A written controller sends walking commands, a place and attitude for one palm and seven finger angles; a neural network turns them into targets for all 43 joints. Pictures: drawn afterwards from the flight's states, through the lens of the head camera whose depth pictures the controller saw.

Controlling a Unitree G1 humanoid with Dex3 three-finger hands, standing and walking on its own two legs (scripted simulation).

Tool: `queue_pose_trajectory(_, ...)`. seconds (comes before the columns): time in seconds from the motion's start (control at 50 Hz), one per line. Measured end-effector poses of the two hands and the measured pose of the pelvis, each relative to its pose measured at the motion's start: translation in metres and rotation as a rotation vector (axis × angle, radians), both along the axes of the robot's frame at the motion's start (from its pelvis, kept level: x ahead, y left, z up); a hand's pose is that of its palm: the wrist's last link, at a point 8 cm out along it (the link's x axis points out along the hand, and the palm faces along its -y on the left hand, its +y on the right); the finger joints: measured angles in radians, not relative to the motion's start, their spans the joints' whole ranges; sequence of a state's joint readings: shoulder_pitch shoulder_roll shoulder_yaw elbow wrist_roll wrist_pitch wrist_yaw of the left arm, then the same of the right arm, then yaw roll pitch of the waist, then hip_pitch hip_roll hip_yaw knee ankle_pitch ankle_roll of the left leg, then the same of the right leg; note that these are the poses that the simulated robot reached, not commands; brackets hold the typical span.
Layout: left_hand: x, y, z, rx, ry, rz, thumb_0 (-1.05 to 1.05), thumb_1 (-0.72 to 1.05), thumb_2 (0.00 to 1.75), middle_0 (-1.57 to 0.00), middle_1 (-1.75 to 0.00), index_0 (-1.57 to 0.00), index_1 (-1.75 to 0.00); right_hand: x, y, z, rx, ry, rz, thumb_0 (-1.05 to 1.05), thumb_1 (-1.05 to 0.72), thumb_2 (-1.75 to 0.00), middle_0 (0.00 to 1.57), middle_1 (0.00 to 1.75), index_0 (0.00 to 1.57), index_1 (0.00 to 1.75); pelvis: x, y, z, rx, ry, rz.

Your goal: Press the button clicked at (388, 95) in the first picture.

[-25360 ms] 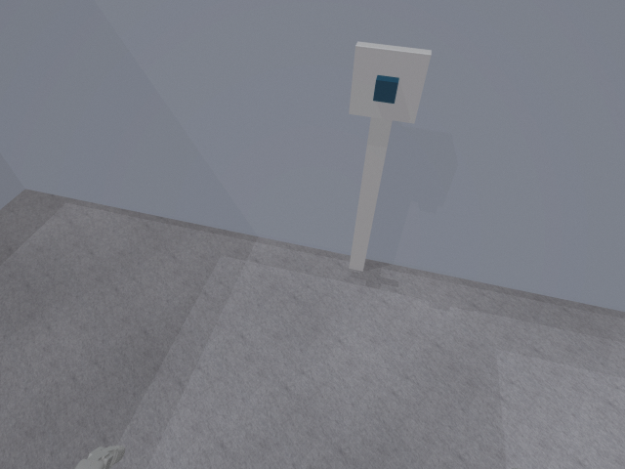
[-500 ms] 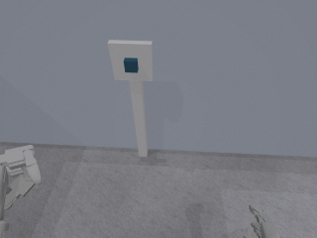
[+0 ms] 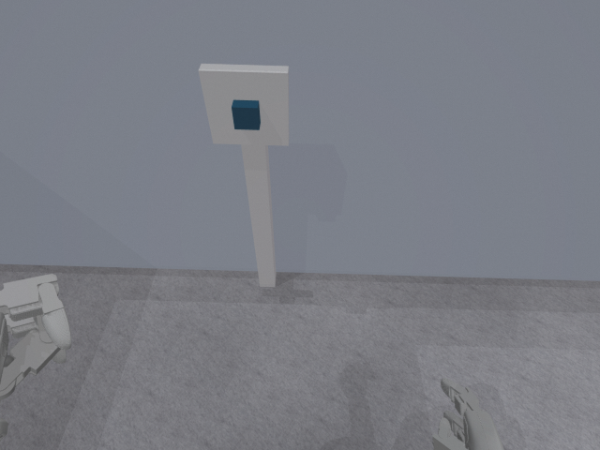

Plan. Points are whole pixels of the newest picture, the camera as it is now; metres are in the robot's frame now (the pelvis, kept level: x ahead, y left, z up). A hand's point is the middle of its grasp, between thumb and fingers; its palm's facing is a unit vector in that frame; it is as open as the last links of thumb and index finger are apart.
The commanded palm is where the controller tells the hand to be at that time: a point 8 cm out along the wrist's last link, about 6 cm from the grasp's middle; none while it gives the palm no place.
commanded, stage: stop stepping back and stand still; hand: left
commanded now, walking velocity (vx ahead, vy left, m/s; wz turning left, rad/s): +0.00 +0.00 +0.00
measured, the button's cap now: (246, 114) +0.75 +0.16 +0.03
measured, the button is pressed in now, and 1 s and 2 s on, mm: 0 0 0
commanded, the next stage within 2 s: let the arm hang, fingers relaxed in 0.06 s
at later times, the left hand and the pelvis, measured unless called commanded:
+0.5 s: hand out of the picture +0.03 +0.19 -0.18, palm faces +0.01 -0.97 -0.24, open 3.5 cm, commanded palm none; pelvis -0.02 +0.00 -0.01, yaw +1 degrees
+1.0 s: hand out of the picture +0.00 +0.17 -0.17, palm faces +0.03 -0.98 -0.22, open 7.2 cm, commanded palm none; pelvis -0.01 -0.01 +0.00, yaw +1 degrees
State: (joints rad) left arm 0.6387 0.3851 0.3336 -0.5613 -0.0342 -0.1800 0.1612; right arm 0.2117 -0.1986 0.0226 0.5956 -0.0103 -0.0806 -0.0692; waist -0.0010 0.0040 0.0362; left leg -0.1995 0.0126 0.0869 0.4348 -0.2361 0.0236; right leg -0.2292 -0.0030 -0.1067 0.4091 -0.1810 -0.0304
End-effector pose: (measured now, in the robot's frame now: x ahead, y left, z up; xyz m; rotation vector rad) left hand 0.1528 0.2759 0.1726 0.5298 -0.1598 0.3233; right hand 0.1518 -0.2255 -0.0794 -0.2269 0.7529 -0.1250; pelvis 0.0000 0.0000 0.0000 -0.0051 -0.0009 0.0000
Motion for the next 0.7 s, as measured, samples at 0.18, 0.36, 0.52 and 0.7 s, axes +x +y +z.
queue_pose_trajectory(0.18,0.005,0.008,-0.008,0.009,0.021,-0.028,0.01,0.89,0.9,-1.31,-1.5,-1.31,-1.5,0.002,0.0,0.001,-0.008,-0.015,-0.003,0.01,-0.91,-0.9,0.2,0.3,0.2,0.3,0.0,0.009,-0.001,-0.004,0.008,0.006)
queue_pose_trajectory(0.36,-0.032,0.006,-0.246,-0.287,0.988,0.12,0.01,0.9,0.9,-1.17,-1.38,-1.17,-1.37,-0.03,-0.018,-0.045,0.011,0.18,0.004,0.01,-0.91,-0.9,0.2,0.3,0.2,0.3,-0.013,0.013,-0.013,0.017,0.008,0.009)
queue_pose_trajectory(0.52,-0.142,-0.034,-0.317,-0.488,1.375,0.248,0.01,0.9,0.9,-0.9,-1.14,-0.91,-1.11,-0.12,-0.018,-0.055,-0.001,0.517,-0.045,0.01,-0.91,-0.9,0.2,0.3,0.2,0.3,-0.015,-0.002,-0.007,0.009,-0.011,0.025)
queue_pose_trajectory(0.7,-0.196,-0.032,-0.306,-0.492,1.52,0.349,0.01,0.9,0.9,-0.6,-0.77,-0.6,-0.76,-0.174,0.0,-0.07,0.08,0.68,-0.09,0.01,-0.91,-0.9,0.2,0.3,0.2,0.3,-0.013,-0.003,-0.001,0.003,-0.023,0.023)
